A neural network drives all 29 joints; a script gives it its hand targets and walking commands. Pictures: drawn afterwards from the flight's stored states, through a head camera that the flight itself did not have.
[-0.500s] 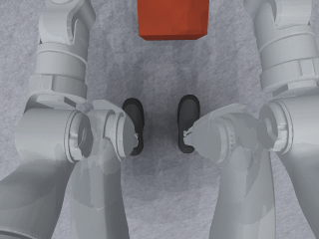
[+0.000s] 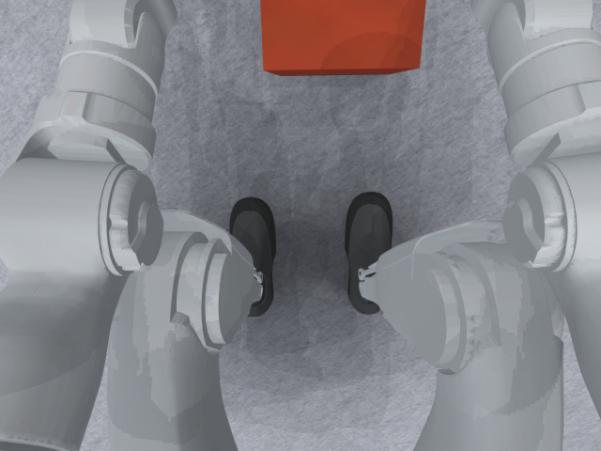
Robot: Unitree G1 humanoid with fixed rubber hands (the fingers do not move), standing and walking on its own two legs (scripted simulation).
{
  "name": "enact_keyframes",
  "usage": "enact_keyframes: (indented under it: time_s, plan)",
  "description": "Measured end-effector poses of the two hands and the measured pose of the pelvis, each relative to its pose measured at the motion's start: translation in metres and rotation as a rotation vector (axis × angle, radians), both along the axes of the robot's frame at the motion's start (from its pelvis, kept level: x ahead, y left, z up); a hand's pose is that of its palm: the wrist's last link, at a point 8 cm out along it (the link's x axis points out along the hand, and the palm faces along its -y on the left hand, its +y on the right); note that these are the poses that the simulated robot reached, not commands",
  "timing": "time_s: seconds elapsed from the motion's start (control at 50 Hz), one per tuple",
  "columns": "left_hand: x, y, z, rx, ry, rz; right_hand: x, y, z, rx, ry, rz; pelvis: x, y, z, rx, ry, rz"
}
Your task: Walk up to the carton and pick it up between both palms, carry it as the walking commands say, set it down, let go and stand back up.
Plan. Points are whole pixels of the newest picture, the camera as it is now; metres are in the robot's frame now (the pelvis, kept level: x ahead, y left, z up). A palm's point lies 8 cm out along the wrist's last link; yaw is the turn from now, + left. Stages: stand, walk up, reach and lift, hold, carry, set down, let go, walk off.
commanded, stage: reach and lift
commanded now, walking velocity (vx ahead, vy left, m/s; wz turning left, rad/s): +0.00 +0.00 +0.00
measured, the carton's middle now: out of the picture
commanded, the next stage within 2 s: none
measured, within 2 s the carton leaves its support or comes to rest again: leaves its support in 1.78 s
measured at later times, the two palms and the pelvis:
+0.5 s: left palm out of the picture +0.57 +0.16 -0.20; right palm out of the picture +0.57 -0.15 -0.20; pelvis +0.01 +0.01 -0.01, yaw +0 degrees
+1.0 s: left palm out of the picture +0.57 +0.12 -0.19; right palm out of the picture +0.57 -0.14 -0.20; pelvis +0.01 +0.01 -0.02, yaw +0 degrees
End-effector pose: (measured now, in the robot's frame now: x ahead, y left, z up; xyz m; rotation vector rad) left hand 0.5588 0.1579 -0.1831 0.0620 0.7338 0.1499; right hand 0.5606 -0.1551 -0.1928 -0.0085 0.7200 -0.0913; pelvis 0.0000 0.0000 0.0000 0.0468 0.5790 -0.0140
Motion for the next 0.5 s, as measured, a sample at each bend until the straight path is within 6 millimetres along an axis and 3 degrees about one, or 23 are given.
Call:
enact_keyframes:
  time_s: [0.12,0.5]
  plan:
    - [0.003,0.006,-0.012,0.001,-0.001,-0.016,0.004,-0.004,-0.011,-0.02,0.009,0.01,0.004,0.003,-0.01,-0.006,0.004,0.01]
    - [0.007,0.001,-0.013,-0.008,-0.01,-0.052,0.007,0.002,-0.01,-0.017,-0.008,0.043,0.005,0.008,-0.014,-0.021,-0.001,0.013]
